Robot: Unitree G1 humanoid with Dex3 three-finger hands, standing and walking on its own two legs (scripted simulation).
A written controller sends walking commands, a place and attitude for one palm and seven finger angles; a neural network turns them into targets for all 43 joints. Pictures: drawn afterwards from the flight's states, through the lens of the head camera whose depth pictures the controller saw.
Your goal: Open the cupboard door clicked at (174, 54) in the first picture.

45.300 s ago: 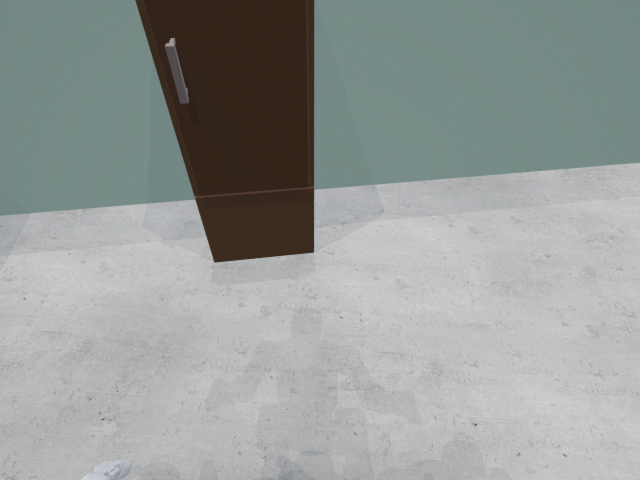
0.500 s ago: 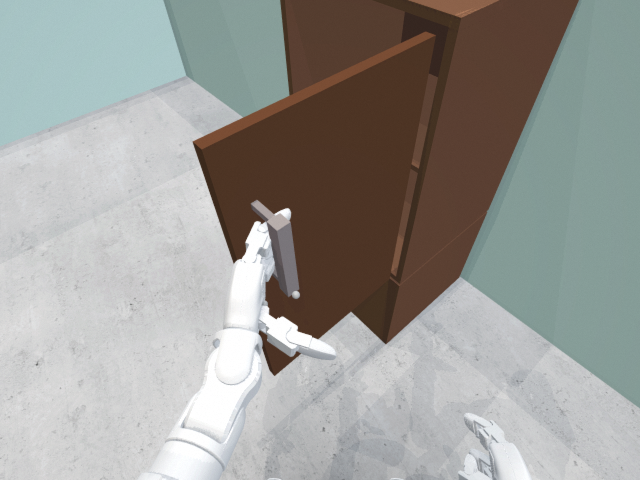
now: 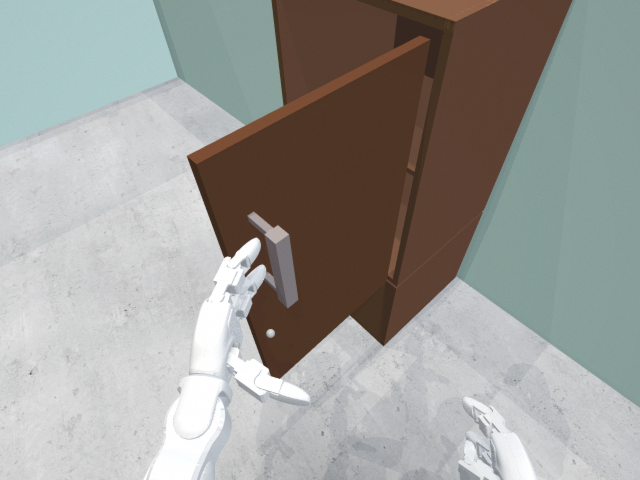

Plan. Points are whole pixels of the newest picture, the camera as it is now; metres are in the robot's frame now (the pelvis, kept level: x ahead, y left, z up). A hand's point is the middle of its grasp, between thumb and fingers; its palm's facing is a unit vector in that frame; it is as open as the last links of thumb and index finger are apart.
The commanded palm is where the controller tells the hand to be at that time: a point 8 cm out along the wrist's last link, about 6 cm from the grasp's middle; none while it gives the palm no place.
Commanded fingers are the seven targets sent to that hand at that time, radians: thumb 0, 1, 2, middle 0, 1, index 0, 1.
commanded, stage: slide the hand sideways off the handle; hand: left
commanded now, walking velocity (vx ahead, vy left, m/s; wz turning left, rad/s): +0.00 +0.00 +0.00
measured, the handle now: (273, 261) +0.37 +0.09 +0.07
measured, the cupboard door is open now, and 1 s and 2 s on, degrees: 92 91 91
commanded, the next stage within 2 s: draw the hand back to the body in 0.54 s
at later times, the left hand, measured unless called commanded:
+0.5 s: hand (223, 365) +0.23 +0.13 +0.07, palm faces +0.03 -1.00 -0.06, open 16.3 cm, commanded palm +0.20 +0.18 +0.07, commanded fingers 0.00 -0.50 0.30 -0.15 -0.30 -0.15 -0.30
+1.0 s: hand (169, 371) +0.21 +0.17 +0.10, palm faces +0.04 -1.00 -0.08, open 16.3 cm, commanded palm +0.18 +0.23 +0.11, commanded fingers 0.00 -0.50 0.30 -0.15 -0.30 -0.15 -0.30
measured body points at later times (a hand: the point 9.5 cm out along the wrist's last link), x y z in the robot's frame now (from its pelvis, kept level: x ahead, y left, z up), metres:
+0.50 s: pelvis +0.02 -0.01 -0.01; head +0.05 -0.03 +0.44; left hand +0.22 +0.18 +0.07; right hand +0.20 -0.23 -0.09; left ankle +0.00 +0.12 -0.70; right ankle +0.03 -0.10 -0.70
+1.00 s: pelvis +0.01 +0.00 -0.01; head +0.02 -0.02 +0.44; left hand +0.20 +0.22 +0.11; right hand +0.20 -0.21 -0.08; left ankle +0.00 +0.12 -0.70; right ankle +0.03 -0.10 -0.70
